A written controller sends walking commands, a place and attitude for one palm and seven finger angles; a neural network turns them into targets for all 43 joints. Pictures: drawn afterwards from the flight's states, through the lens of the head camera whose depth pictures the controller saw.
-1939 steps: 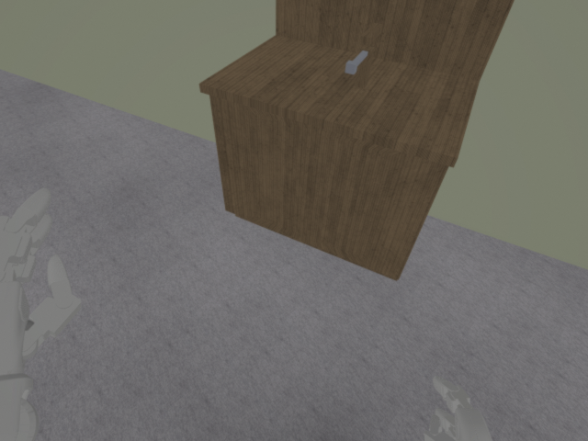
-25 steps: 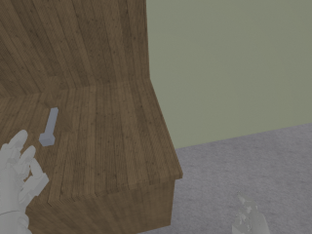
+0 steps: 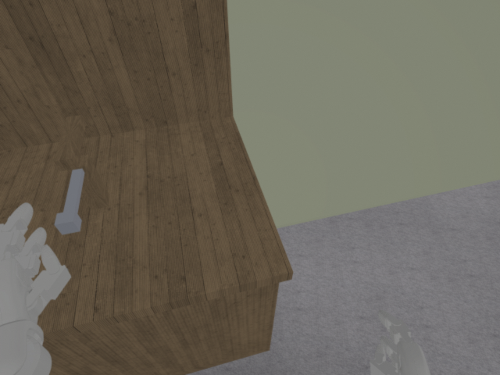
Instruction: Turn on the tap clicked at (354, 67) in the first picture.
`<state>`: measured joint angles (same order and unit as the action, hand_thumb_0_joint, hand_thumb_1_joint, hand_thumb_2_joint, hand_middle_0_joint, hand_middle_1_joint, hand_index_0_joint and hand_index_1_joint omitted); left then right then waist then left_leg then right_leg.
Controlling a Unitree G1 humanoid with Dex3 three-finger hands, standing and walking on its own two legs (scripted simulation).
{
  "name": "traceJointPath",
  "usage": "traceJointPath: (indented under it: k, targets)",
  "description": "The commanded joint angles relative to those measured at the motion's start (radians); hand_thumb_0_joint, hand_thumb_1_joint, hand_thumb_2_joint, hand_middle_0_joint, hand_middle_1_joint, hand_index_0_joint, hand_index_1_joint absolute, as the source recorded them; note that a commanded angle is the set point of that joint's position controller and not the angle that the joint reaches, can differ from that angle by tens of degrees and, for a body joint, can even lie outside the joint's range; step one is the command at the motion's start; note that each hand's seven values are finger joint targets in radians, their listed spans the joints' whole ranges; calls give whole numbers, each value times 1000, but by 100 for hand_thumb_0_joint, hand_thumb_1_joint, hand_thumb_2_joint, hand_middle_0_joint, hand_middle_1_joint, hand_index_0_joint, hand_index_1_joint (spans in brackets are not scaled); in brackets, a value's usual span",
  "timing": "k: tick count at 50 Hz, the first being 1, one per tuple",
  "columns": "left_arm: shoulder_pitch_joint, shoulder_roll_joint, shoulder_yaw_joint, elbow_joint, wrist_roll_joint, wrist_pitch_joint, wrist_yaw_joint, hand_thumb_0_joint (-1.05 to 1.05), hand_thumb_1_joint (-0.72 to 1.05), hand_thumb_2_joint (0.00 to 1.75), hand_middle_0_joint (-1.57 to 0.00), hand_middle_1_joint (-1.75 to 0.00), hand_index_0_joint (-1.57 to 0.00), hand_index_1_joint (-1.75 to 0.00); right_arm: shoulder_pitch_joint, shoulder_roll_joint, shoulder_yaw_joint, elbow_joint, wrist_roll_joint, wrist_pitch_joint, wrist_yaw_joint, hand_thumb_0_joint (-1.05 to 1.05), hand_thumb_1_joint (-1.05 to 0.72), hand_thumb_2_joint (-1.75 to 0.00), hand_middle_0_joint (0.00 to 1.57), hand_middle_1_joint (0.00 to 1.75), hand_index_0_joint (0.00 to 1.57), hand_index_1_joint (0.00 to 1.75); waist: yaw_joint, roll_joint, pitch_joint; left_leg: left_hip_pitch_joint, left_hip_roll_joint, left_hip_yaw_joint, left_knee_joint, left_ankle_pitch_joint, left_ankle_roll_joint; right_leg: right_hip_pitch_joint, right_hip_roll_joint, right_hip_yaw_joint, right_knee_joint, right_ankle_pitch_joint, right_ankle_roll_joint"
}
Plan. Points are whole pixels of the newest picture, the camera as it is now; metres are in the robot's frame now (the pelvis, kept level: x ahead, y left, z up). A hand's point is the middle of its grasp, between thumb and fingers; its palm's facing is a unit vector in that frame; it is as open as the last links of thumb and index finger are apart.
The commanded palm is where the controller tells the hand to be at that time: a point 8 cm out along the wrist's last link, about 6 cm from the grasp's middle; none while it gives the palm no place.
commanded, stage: reach beside the lever's end, fingers flat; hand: left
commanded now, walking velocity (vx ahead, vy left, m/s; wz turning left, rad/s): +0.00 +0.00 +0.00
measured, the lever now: (68, 222) +0.31 +0.35 +0.07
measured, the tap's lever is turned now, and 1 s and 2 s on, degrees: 0 0 0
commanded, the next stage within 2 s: push the lever round in 1.42 s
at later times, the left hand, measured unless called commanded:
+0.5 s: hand (56, 258) +0.24 +0.31 +0.09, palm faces +0.57 -0.81 -0.11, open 7.6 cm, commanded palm +0.19 +0.35 +0.09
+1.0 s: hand (50, 248) +0.26 +0.35 +0.07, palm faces +0.58 -0.80 -0.12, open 7.8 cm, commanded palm +0.22 +0.39 +0.07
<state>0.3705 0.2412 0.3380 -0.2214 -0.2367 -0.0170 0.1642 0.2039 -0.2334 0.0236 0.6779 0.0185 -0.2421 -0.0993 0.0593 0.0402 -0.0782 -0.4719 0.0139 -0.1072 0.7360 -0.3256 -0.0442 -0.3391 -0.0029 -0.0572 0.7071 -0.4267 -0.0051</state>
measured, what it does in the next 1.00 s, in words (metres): stands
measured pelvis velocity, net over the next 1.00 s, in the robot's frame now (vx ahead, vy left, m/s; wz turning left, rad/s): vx -0.01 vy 0.01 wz -0.01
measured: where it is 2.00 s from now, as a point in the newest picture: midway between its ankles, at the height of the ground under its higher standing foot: outside the picture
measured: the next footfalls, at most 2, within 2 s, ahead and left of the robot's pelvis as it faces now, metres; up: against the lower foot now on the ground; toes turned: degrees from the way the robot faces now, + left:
none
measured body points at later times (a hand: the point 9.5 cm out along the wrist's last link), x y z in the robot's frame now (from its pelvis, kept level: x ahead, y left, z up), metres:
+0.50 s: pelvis -0.01 +0.01 +0.00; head +0.01 +0.00 +0.45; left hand +0.20 +0.35 +0.10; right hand +0.17 -0.23 -0.09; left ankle +0.03 +0.15 -0.71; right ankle -0.04 -0.12 -0.71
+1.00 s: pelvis -0.01 +0.01 -0.01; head +0.02 +0.01 +0.44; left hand +0.23 +0.39 +0.08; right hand +0.15 -0.24 -0.10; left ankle +0.03 +0.15 -0.71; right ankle -0.04 -0.12 -0.71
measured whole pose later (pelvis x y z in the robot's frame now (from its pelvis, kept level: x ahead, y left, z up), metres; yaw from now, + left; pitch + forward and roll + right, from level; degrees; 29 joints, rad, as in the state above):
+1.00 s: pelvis -0.01 +0.01 -0.01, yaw -1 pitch +7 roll -2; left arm 0.05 0.34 0.52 0.28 -0.23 -0.19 0.04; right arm 0.20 -0.25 0.00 0.72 0.02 -0.18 -0.10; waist 0.03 0.04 -0.07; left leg -0.60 0.02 -0.10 0.81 -0.34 -0.03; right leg -0.46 0.00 -0.05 0.76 -0.43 0.00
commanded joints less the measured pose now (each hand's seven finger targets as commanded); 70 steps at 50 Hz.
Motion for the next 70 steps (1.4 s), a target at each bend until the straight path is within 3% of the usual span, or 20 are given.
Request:
traceJointPath:
  k: [1, 3, 7, 10, 11, 16, 20, 25, 26, 29, 36, 37, 46, 48, 51, 52, 55, 62, 66, 70]
  targets:
    - [-143, 202, 114, -218, 13, -116, 4, 0, 90, 90, -18, -25, -18, -25, -110, -114, -43, -147, -3, -55, -7, 0, -90, -90, 20, 30, 20, 30, -3, 53, -97, 134, -31, 47, -85, 187, 55, -49, 9, -14, -117, 251, -18]
    - [-127, 161, 71, -206, 13, -135, -5, 0, 90, 90, -18, -25, -18, -25, -104, -118, -45, -153, -5, -63, -3, 0, -90, -90, 20, 30, 20, 30, -8, 35, -110, 135, -29, 41, -82, 184, 56, -56, 10, -19, -108, 244, -18]
    - [-166, 161, 67, -164, 10, -134, -12, 0, 90, 90, -18, -24, -18, -24, -106, -123, -45, -146, -4, -61, -7, 0, -90, -90, 20, 30, 20, 30, -14, 22, -103, 124, -32, 37, -88, 160, 57, -62, 7, -18, -110, 228, -16]
    - [-177, 207, 115, -116, 4, -124, -13, 0, 90, 90, -18, -23, -18, -23, -109, -128, -46, -143, -3, -52, -10, 0, -90, -90, 20, 30, 20, 30, -7, -12, -104, 104, -31, 38, -91, 151, 57, -56, 10, -17, -113, 221, -14]
    - [-196, 239, 149, -106, 12, -122, -6, 0, 90, 90, -18, -22, -18, -22, -119, -125, -46, -132, -1, -44, -14, 0, -90, -90, 20, 30, 20, 30, -2, 28, -96, 104, -33, 41, -94, 142, 56, -59, 11, -13, -118, 209, -17]
    - [-239, 230, 143, -77, 22, -157, -6, 0, 90, 90, -17, -21, -17, -21, -110, -124, -48, -128, -7, -39, -5, 0, -90, -90, 20, 30, 20, 30, -8, 59, -131, 119, -33, 41, -78, 174, 55, -60, 15, -12, -100, 237, -20]
    - [-299, 235, 141, 4, 4, -167, -35, 0, 90, 90, -17, -20, -17, -20, -110, -133, -50, -125, -3, -34, -9, 0, -90, -90, 20, 30, 20, 30, -21, 15, -123, 95, -31, 42, -75, 140, 58, -77, 16, -10, -104, 213, -16]
    - [-322, 252, 158, 42, 4, -174, -54, 0, 90, 90, -16, -19, -16, -19, -98, -136, -54, -124, -3, -30, -9, 0, -90, -90, 20, 30, 20, 30, -16, 31, -150, 106, -32, 43, -71, 169, 58, -65, 17, -8, -97, 247, -17]
    - [-295, 287, 202, 72, 8, -172, -50, 0, 90, 90, -16, -19, -16, -19, -97, -137, -56, -115, -3, -24, -10, 0, -90, -90, 20, 30, 20, 30, -3, 36, -140, 95, -33, 44, -73, 170, 57, -58, 19, -9, -98, 246, -19]
    - [-362, 285, 195, 98, -3, -187, -63, 0, 90, 90, -16, -18, -16, -18, -95, -140, -56, -118, -2, -18, -10, 0, -90, -90, 20, 30, 20, 30, -21, 11, -141, 81, -33, 43, -66, 156, 60, -77, 19, -7, -95, 238, -13]
    - [-432, 350, 240, 175, 12, -225, -81, 0, 90, 90, -15, -16, -15, -16, -87, -146, -60, -95, -3, -6, -16, 0, -90, -90, 20, 30, 20, 30, -23, 74, -157, 82, -32, 45, -52, 152, 62, -91, 22, 1, -82, 226, -18]
    - [-454, 320, 210, 169, 8, -230, -88, 0, 90, 90, -15, -16, -15, -16, -83, -147, -61, -102, -4, -7, -15, 0, -90, -90, 20, 30, 20, 30, -34, 64, -172, 86, -33, 44, -50, 149, 63, -97, 20, 0, -80, 228, -16]
    - [-458, 381, 278, 276, 5, -245, -110, 0, 90, 90, -15, -15, -15, -15, -62, -155, -69, -92, -5, 13, -13, 0, -90, -90, 20, 30, 20, 30, -20, 60, -177, 62, -31, 43, -33, 176, 63, -98, 24, -1, -62, 258, -15]
    - [-474, 379, 277, 305, -1, -249, -116, 0, 90, 90, -15, -15, -15, -15, -56, -159, -71, -98, -6, 20, -11, 0, -90, -90, 20, 30, 20, 30, -27, 25, -183, 46, -30, 42, -29, 164, 65, -107, 26, -1, -60, 251, -12]
    - [-536, 446, 327, 349, 6, -262, -122, 0, 90, 90, -15, -15, -15, -15, -50, -163, -70, -80, -4, 33, -18, 0, -90, -90, 20, 30, 20, 30, -33, 32, -167, 29, -29, 45, -18, 151, 67, -123, 28, 5, -57, 236, -13]
    - [-545, 410, 293, 335, 4, -268, -133, 0, 90, 90, -15, -15, -15, -15, -48, -160, -71, -93, -7, 33, -15, 0, -90, -90, 20, 30, 20, 30, -35, 59, -199, 40, -32, 48, -15, 158, 68, -121, 25, 6, -51, 243, -12]
    - [-556, 406, 278, 313, -1, -284, -155, 0, 90, 90, -15, -15, -15, -15, -44, -161, -73, -97, -9, 28, -13, 0, -90, -90, 20, 30, 20, 30, -35, 88, -231, 68, -28, 44, -7, 186, 67, -119, 27, 5, -42, 264, -15]
    - [-510, 362, 252, 309, 0, -272, -138, 0, 90, 90, -15, -15, -15, -15, -42, -161, -74, -102, -5, 33, -10, 0, -90, -90, 20, 30, 20, 30, -36, 64, -207, 61, -24, 27, -21, 164, 64, -134, 29, -8, -40, 232, -16]
    - [-490, 430, 323, 338, 6, -261, -112, 0, 90, 90, -15, -15, -15, -15, -46, -163, -72, -96, -5, 49, -12, 0, -90, -90, 20, 30, 20, 30, -25, 45, -178, 23, -24, 32, -24, 139, 64, -134, 31, -5, -45, 210, -14]
    - [-486, 417, 311, 285, 8, -288, -119, 0, 90, 90, -15, -15, -15, -15, -48, -155, -76, -112, -10, 49, -5, 0, -90, -90, 20, 30, 20, 30, -23, 87, -233, 54, -22, 35, -13, 182, 63, -122, 33, -2, -31, 240, -18]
